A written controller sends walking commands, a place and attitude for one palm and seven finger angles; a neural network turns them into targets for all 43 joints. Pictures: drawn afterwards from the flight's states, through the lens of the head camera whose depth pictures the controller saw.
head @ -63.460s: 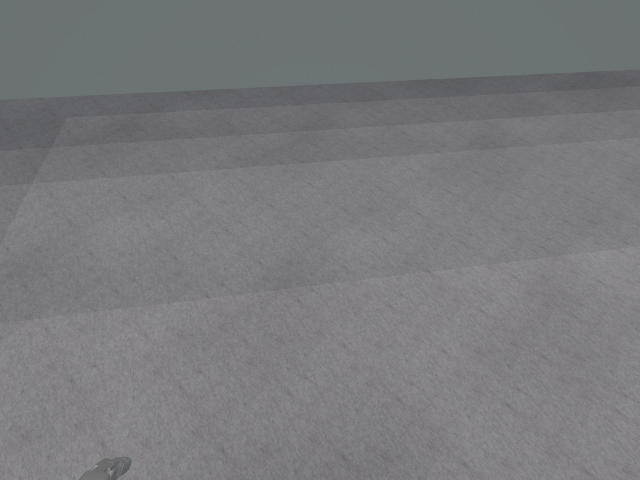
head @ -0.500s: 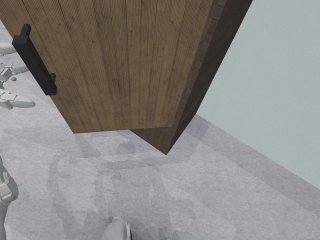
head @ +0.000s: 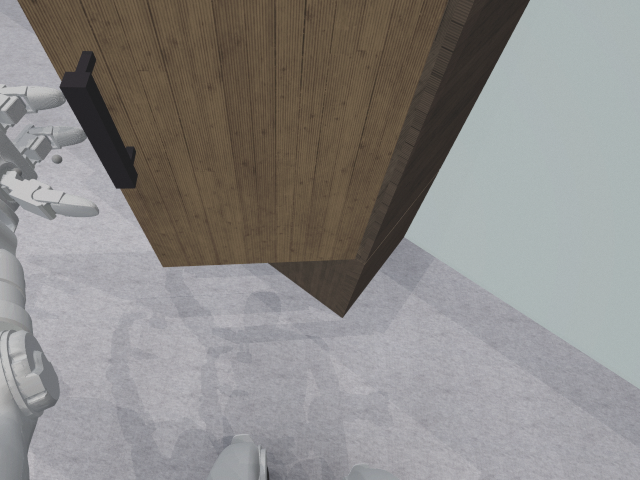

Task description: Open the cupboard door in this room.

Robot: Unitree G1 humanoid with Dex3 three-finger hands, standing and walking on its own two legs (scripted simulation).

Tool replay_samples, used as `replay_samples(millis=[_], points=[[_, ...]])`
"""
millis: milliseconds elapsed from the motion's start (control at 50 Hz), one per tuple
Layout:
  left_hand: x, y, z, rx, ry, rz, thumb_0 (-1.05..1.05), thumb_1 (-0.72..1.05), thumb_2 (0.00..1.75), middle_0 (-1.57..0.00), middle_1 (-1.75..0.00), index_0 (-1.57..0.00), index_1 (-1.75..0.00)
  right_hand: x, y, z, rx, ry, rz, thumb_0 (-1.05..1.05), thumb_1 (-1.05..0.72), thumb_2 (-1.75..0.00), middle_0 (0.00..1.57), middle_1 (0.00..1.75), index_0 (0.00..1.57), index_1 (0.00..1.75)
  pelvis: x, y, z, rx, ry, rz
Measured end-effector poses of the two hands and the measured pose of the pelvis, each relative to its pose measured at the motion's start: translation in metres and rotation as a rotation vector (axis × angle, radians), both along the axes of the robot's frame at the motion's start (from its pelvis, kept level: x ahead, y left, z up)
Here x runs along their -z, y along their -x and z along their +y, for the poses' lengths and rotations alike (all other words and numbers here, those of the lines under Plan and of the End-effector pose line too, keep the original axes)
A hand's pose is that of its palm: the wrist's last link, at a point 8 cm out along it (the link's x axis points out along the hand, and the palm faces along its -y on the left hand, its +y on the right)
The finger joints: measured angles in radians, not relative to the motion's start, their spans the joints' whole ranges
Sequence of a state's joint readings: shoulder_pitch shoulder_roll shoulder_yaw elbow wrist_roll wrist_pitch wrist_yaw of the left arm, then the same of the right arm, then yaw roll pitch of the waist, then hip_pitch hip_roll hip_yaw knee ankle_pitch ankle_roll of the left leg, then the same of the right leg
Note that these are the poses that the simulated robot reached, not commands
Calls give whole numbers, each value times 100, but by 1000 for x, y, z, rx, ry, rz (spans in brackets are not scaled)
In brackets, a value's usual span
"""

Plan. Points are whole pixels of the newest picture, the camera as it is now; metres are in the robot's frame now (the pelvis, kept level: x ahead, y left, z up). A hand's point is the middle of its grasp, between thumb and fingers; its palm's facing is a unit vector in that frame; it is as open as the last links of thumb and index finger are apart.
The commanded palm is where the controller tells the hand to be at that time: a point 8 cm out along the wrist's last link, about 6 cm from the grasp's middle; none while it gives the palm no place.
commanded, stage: slide the fingers in behind the handle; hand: left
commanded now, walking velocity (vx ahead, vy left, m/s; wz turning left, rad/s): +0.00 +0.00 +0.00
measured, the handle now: (108, 125) +0.51 +0.25 +0.11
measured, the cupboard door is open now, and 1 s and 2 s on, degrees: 42 42 43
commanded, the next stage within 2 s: close the thumb around the handle in 1.68 s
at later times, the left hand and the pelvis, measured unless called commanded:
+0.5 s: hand (90, 158) +0.47 +0.26 +0.10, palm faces +0.07 -1.00 +0.01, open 14.0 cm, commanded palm +0.44 +0.31 +0.10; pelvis +0.00 +0.00 +0.00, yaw -1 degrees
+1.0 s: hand (117, 158) +0.46 +0.23 +0.11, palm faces +0.07 -1.00 +0.01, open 14.0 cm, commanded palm +0.44 +0.28 +0.10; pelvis +0.00 -0.01 +0.00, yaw +0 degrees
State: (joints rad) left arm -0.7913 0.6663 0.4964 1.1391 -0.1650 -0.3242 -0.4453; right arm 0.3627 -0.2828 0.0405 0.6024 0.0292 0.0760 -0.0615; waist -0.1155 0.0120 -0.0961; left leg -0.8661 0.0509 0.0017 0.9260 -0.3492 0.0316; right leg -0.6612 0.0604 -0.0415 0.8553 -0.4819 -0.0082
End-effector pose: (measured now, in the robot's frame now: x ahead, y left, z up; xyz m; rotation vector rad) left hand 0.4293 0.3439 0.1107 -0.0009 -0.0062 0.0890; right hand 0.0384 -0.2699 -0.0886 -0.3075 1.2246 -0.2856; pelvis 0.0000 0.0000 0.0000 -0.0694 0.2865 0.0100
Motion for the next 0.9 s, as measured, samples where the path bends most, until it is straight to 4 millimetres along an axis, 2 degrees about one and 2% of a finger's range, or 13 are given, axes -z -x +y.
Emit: replay_samples(millis=[200, 380, 540, 680, 900], points=[[3, -5, -2, 3, 1, 50, -1, -50, 30, -30, -120, -30, -120, 0, 22, -6, 26, 16, 34, 1, -91, -90, 20, 30, 20, 30, 2, 5, -3, 2, 1, 7], [4, -10, -21, 39, 14, 26, -1, -51, 30, -30, -120, -30, -120, 1, 39, -7, 54, 10, 76, 1, -91, -90, 20, 30, 20, 30, 2, 5, -4, 3, 0, 5], [7, -12, -30, 5, 5, 32, -1, -50, 30, -30, -120, -30, -121, 3, 34, -4, 60, -10, 46, 1, -91, -90, 20, 30, 20, 30, 1, 3, -4, 13, -6, 1], [2, -11, -36, 14, 6, 15, -1, -50, 30, -30, -120, -30, -120, 5, 24, -2, 50, -28, 26, 1, -91, -90, 20, 30, 20, 30, 0, 1, -6, 10, -8, -8], [5, -9, -52, 22, 7, 16, -1, -51, 30, -30, -120, -30, -120, 6, 9, -4, 20, -33, -3, 1, -91, -90, 20, 30, 20, 30, 0, 1, -7, 1, -11, -15]])
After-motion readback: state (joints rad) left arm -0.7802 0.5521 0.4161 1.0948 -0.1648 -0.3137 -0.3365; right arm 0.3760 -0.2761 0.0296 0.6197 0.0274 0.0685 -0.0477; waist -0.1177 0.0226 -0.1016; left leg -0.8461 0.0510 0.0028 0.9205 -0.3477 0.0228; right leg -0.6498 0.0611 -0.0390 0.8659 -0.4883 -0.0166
